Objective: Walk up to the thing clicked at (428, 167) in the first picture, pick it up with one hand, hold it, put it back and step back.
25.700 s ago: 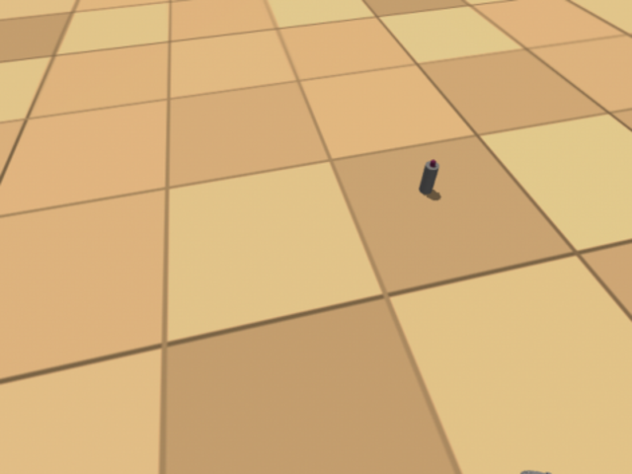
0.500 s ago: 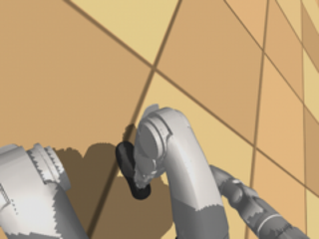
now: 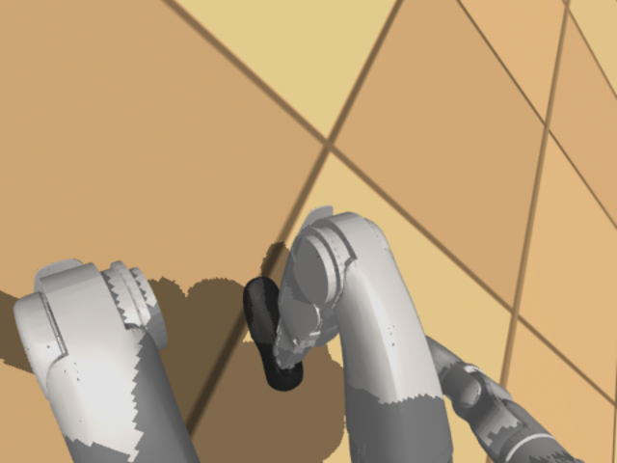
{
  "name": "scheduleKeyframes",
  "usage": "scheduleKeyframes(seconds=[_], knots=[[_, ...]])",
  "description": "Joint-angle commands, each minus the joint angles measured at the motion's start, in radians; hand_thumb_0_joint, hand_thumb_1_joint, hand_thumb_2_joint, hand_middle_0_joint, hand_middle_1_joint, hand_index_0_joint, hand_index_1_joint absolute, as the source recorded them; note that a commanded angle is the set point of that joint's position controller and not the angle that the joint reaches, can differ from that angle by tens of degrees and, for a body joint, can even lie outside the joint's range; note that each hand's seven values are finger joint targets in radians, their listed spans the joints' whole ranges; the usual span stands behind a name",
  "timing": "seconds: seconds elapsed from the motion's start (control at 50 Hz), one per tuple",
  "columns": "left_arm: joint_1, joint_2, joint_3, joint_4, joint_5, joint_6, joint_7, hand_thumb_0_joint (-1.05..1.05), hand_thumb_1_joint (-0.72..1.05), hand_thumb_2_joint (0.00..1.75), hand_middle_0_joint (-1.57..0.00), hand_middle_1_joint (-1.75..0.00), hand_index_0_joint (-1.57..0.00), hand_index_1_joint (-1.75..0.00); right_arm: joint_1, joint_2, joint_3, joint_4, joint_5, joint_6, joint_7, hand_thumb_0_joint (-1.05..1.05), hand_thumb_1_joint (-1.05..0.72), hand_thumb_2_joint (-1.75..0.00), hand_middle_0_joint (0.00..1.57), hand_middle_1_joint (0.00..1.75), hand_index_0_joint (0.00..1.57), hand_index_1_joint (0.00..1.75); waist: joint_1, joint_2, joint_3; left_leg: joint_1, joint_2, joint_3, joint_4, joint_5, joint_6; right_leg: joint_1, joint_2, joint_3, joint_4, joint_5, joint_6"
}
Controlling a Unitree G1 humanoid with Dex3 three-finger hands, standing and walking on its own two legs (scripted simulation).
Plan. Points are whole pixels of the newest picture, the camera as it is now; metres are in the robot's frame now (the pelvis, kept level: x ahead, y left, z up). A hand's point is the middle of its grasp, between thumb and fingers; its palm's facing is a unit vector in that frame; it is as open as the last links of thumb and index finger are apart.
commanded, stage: settle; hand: left
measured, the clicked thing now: out of the picture +0.45 +0.35 -0.18
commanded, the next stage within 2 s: hold in 0.76 s
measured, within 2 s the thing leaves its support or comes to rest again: neither
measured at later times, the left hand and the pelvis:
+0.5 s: hand out of the picture +0.43 +0.39 -0.05, palm faces +0.53 -0.85 -0.05, open 9.3 cm; pelvis +0.01 +0.00 +0.03, yaw +5 degrees
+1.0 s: hand out of the picture +0.45 +0.36 +0.02, palm faces +0.52 -0.85 -0.06, open 9.3 cm; pelvis +0.02 -0.02 +0.06, yaw +9 degrees
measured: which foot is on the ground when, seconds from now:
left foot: down 0.00-1.00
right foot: down 0.00-1.00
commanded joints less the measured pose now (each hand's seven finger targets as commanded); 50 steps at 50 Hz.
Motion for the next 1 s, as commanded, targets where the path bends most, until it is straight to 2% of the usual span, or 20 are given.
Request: scheduleKeyframes(seconds=[0.0, 0.04, 0.08, 0.12, 0.14, 0.18, 0.28, 0.34, 0.38, 0.42, 0.44, 0.48, 0.52, 0.58, 0.6, 0.64, 0.7, 0.9, 0.94, 0.98], knots=[[-0.321, 0.265, -0.006, -0.338, -0.038, -0.070, -0.020, 0.00, 0.24, 1.38, -1.39, -1.55, -1.40, -1.55, 0.123, -0.351, -0.166, 0.006, 0.020, 0.013, -0.020, 0.00, -0.89, -0.90, 0.20, 0.30, 0.20, 0.30, -0.079, 0.750, -0.762, 0.532, 0.068, 0.119, -0.382, 0.270, -0.026, 0.295, 0.029, -0.089, -0.118, 0.209, -0.092], [-0.315, 0.250, -0.012, -0.361, -0.037, -0.041, -0.029, 0.00, 0.23, 1.38, -1.39, -1.55, -1.41, -1.55, 0.155, -0.341, -0.184, 0.012, 0.034, 0.013, -0.020, 0.00, -0.89, -0.90, 0.20, 0.30, 0.20, 0.30, -0.067, 0.738, -0.780, 0.522, 0.063, 0.128, -0.393, 0.263, -0.022, 0.292, 0.025, -0.082, -0.126, 0.206, -0.095], [-0.282, 0.169, -0.055, -0.350, -0.042, -0.007, -0.048, 0.00, 0.22, 1.37, -1.38, -1.54, -1.40, -1.55, 0.173, -0.326, -0.206, 0.027, 0.052, 0.013, -0.018, 0.00, -0.89, -0.90, 0.20, 0.30, 0.20, 0.30, -0.056, 0.720, -0.748, 0.510, 0.059, 0.127, -0.420, 0.210, -0.020, 0.238, 0.019, -0.078, -0.138, 0.161, -0.098], [-0.295, 0.184, -0.034, -0.407, -0.052, 0.019, -0.060, 0.00, 0.23, 1.36, -1.38, -1.54, -1.40, -1.54, 0.197, -0.322, -0.231, 0.028, 0.071, 0.009, -0.020, 0.00, -0.89, -0.90, 0.20, 0.30, 0.20, 0.30, -0.033, 0.719, -0.785, 0.520, 0.055, 0.134, -0.435, 0.204, -0.017, 0.223, 0.013, -0.067, -0.141, 0.156, -0.101], [-0.277, 0.139, -0.053, -0.391, -0.058, 0.033, -0.068, 0.00, 0.23, 1.34, -1.37, -1.53, -1.40, -1.52, 0.206, -0.317, -0.241, 0.027, 0.079, 0.011, -0.018, 0.00, -0.88, -0.90, 0.20, 0.30, 0.20, 0.30, -0.040, 0.708, -0.779, 0.508, 0.052, 0.135, -0.442, 0.195, -0.016, 0.210, 0.010, -0.067, -0.137, 0.150, -0.101], [-0.307, 0.146, -0.037, -0.455, -0.071, 0.053, -0.080, 0.00, 0.21, 1.31, -1.35, -1.50, -1.37, -1.50, 0.230, -0.307, -0.263, 0.033, 0.096, 0.002, -0.019, 0.00, -0.88, -0.90, 0.20, 0.30, 0.20, 0.30, -0.020, 0.696, -0.817, 0.505, 0.048, 0.151, -0.438, 0.208, -0.010, 0.215, 0.009, -0.051, -0.142, 0.162, -0.103], [-0.293, 0.056, -0.064, -0.424, -0.086, 0.100, -0.101, 0.00, 0.24, 1.29, -1.33, -1.48, -1.36, -1.47, 0.237, -0.280, -0.300, 0.025, 0.131, -0.006, -0.021, 0.00, -0.88, -0.89, 0.20, 0.30, 0.20, 0.30, -0.007, 0.610, -0.794, 0.444, 0.034, 0.159, -0.475, 0.097, 0.003, 0.169, -0.005, -0.030, -0.168, 0.074, -0.104], [-0.357, 0.103, -0.038, -0.527, -0.081, 0.108, -0.102, 0.00, 0.25, 1.27, -1.32, -1.47, -1.35, -1.46, 0.262, -0.268, -0.328, 0.032, 0.141, -0.010, -0.024, 0.00, -0.88, -0.89, 0.20, 0.30, 0.20, 0.30, 0.027, 0.649, -0.881, 0.483, 0.029, 0.179, -0.496, 0.093, 0.001, 0.178, -0.010, -0.008, -0.172, 0.061, -0.107], [-0.284, 0.018, -0.074, -0.433, -0.083, 0.133, -0.107, 0.00, 0.22, 1.26, -1.33, -1.47, -1.36, -1.46, 0.261, -0.250, -0.338, 0.024, 0.152, -0.014, -0.024, 0.00, -0.88, -0.89, 0.20, 0.30, 0.20, 0.30, 0.027, 0.607, -0.878, 0.469, 0.024, 0.191, -0.503, 0.084, 0.003, 0.167, -0.013, 0.000, -0.183, 0.049, -0.107], [-0.384, 0.097, -0.025, -0.571, -0.084, 0.122, -0.092, 0.00, 0.24, 1.28, -1.31, -1.46, -1.33, -1.46, 0.291, -0.251, -0.350, 0.039, 0.156, -0.016, -0.029, 0.00, -0.88, -0.89, 0.20, 0.30, 0.20, 0.30, 0.049, 0.665, -0.932, 0.519, 0.024, 0.193, -0.521, 0.115, -0.002, 0.173, -0.017, 0.011, -0.180, 0.070, -0.111], [-0.345, 0.074, -0.029, -0.531, -0.081, 0.132, -0.090, 0.00, 0.24, 1.28, -1.33, -1.47, -1.36, -1.47, 0.292, -0.247, -0.356, 0.035, 0.160, -0.014, -0.031, 0.00, -0.88, -0.89, 0.20, 0.30, 0.20, 0.30, 0.054, 0.667, -0.948, 0.544, 0.023, 0.193, -0.531, 0.141, -0.004, 0.166, -0.022, 0.014, -0.181, 0.084, -0.112], [-0.387, 0.083, -0.035, -0.618, -0.079, 0.137, -0.090, 0.00, 0.21, 1.27, -1.32, -1.46, -1.35, -1.46, 0.311, -0.230, -0.369, 0.044, 0.167, -0.016, -0.035, 0.00, -0.88, -0.90, 0.20, 0.30, 0.20, 0.30, 0.063, 0.669, -0.997, 0.543, 0.019, 0.217, -0.525, 0.154, 0.001, 0.189, -0.020, 0.031, -0.192, 0.089, -0.114], [-0.324, 0.028, -0.038, -0.544, -0.085, 0.155, -0.090, 0.00, 0.21, 1.27, -1.32, -1.46, -1.34, -1.46, 0.332, -0.222, -0.372, 0.054, 0.170, -0.016, -0.035, 0.00, -0.88, -0.90, 0.20, 0.30, 0.20, 0.30, 0.058, 0.653, -0.995, 0.545, 0.015, 0.224, -0.526, 0.209, 0.000, 0.205, -0.023, 0.033, -0.195, 0.128, -0.113], [-0.372, 0.050, -0.020, -0.612, -0.085, 0.160, -0.085, 0.00, 0.18, 1.27, -1.29, -1.44, -1.31, -1.45, 0.353, -0.211, -0.387, 0.062, 0.177, -0.019, -0.044, 0.00, -0.88, -0.90, 0.20, 0.30, 0.20, 0.30, 0.066, 0.645, -1.050, 0.576, 0.016, 0.236, -0.527, 0.253, 0.004, 0.229, -0.025, 0.046, -0.215, 0.154, -0.113], [-0.353, 0.016, -0.043, -0.569, -0.085, 0.168, -0.091, 0.00, 0.18, 1.26, -1.30, -1.45, -1.33, -1.46, 0.349, -0.206, -0.388, 0.062, 0.179, -0.020, -0.044, 0.00, -0.88, -0.90, 0.20, 0.30, 0.20, 0.30, 0.059, 0.639, -1.033, 0.555, 0.012, 0.241, -0.531, 0.246, 0.006, 0.234, -0.027, 0.048, -0.217, 0.151, -0.113], [-0.361, 0.047, -0.013, -0.598, -0.086, 0.173, -0.092, 0.00, 0.13, 1.26, -1.29, -1.45, -1.31, -1.45, 0.360, -0.198, -0.396, 0.076, 0.183, -0.025, -0.047, 0.00, -0.89, -0.90, 0.20, 0.30, 0.20, 0.30, 0.074, 0.611, -1.063, 0.543, 0.011, 0.257, -0.519, 0.263, 0.013, 0.270, -0.025, 0.059, -0.230, 0.166, -0.109], [-0.324, -0.006, -0.022, -0.516, -0.096, 0.186, -0.105, 0.00, 0.14, 1.26, -1.29, -1.44, -1.30, -1.44, 0.363, -0.194, -0.404, 0.071, 0.190, -0.030, -0.052, 0.00, -0.89, -0.90, 0.20, 0.30, 0.20, 0.30, 0.067, 0.557, -1.041, 0.513, 0.008, 0.262, -0.525, 0.258, 0.018, 0.284, -0.028, 0.061, -0.246, 0.163, -0.106], [-0.313, 0.015, 0.009, -0.548, -0.082, 0.201, -0.116, 0.00, 0.17, 1.29, -1.30, -1.48, -1.32, -1.48, 0.369, -0.177, -0.432, 0.058, 0.208, -0.042, -0.064, 0.00, -0.91, -0.91, 0.20, 0.30, 0.20, 0.30, 0.099, 0.523, -1.088, 0.486, 0.002, 0.289, -0.565, 0.220, 0.025, 0.353, -0.031, 0.079, -0.288, 0.130, -0.102], [-0.321, 0.056, 0.029, -0.603, -0.077, 0.206, -0.119, 0.00, 0.16, 1.28, -1.30, -1.48, -1.32, -1.48, 0.374, -0.176, -0.444, 0.066, 0.213, -0.045, -0.069, 0.00, -0.91, -0.91, 0.20, 0.30, 0.20, 0.30, 0.123, 0.528, -1.123, 0.506, 0.004, 0.301, -0.571, 0.237, 0.027, 0.375, -0.031, 0.090, -0.296, 0.144, -0.102], [-0.315, 0.018, 0.004, -0.646, -0.084, 0.216, -0.133, 0.00, 0.19, 1.28, -1.31, -1.48, -1.33, -1.48, 0.377, -0.168, -0.453, 0.052, 0.220, -0.048, -0.071, 0.00, -0.91, -0.91, 0.20, 0.30, 0.20, 0.30, 0.119, 0.543, -1.161, 0.530, 0.003, 0.305, -0.588, 0.244, 0.026, 0.396, -0.034, 0.097, -0.306, 0.149, -0.103]])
